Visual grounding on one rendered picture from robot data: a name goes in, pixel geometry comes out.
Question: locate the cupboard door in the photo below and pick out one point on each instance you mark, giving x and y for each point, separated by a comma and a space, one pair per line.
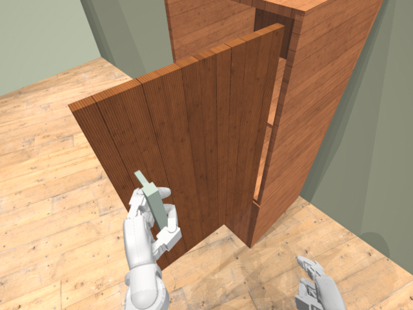
196, 126

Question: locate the robot left hand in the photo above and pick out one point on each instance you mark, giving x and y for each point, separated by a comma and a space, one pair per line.
137, 234

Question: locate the handle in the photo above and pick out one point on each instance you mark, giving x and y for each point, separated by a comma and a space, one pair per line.
154, 201

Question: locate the robot left forearm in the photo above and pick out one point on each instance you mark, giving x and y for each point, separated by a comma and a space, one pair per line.
146, 290

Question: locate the robot right hand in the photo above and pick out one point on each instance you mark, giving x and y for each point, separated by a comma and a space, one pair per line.
323, 295

